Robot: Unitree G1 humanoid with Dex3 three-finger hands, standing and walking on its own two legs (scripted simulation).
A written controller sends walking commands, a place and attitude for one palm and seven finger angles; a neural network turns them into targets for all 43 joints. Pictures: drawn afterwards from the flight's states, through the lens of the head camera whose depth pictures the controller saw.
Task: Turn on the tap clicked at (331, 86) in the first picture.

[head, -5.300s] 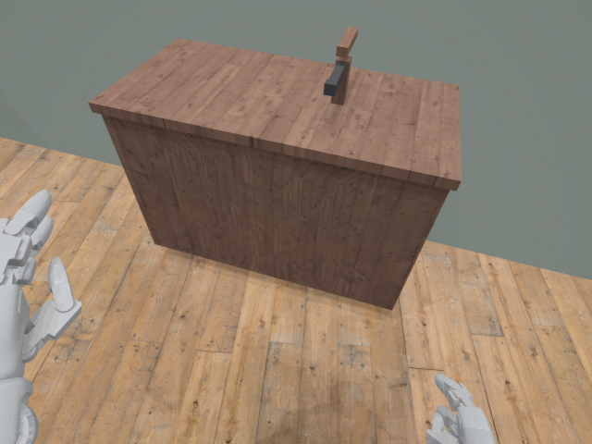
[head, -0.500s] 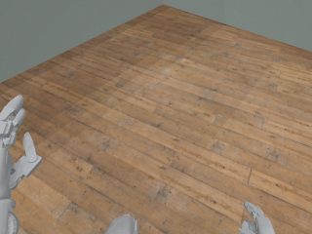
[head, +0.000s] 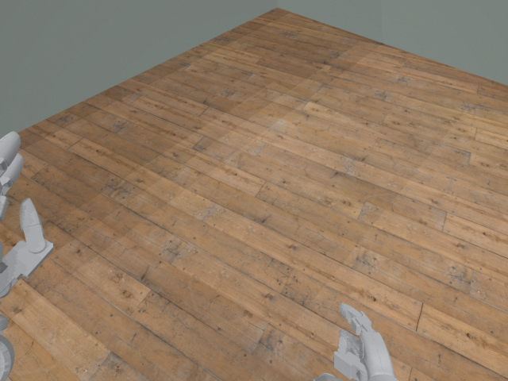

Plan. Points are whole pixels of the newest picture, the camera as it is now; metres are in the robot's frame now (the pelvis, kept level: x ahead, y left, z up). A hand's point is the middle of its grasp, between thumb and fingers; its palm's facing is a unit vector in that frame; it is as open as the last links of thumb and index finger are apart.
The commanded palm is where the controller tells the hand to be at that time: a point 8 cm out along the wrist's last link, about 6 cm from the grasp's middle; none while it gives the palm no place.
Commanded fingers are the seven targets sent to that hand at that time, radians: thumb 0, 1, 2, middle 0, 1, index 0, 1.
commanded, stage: walk to a spot facing it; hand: left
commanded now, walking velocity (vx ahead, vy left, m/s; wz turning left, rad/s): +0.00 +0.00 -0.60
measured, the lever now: out of the picture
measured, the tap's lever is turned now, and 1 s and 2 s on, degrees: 0 0 0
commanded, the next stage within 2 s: turn to face it in 0.72 s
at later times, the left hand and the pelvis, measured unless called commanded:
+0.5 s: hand (165, 206) +0.27 +0.15 +0.18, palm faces +0.19 -0.88 -0.44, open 7.4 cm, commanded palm +0.23 +0.19 +0.18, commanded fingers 0.00 0.90 0.90 -0.20 -0.30 -0.20 -0.30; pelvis +0.00 -0.03 +0.00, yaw -16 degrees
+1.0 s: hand (275, 244) +0.25 +0.01 +0.16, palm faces -0.21 -0.84 -0.51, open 7.4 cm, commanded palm +0.21 +0.10 +0.18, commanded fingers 0.00 0.90 0.90 -0.20 -0.30 -0.20 -0.30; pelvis -0.08 -0.04 -0.01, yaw -34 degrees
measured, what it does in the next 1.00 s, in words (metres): steps on the spot, turning right: right foot, then left foot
